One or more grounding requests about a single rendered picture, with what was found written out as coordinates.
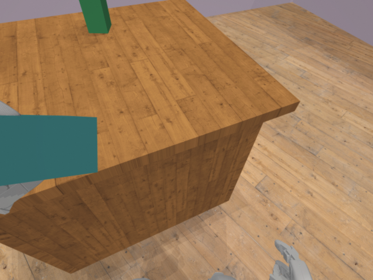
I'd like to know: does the sponge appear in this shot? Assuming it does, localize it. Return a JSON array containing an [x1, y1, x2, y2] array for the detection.
[[0, 115, 98, 186]]

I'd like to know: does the table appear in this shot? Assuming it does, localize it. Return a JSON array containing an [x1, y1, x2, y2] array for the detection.
[[0, 0, 300, 274]]

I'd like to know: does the robot right hand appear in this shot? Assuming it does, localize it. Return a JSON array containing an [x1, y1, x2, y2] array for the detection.
[[270, 240, 313, 280]]

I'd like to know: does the right robot shin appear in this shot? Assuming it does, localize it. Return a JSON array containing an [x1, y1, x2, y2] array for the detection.
[[212, 272, 224, 277]]

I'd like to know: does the robot left hand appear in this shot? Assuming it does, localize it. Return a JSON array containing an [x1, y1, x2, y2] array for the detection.
[[0, 101, 44, 215]]

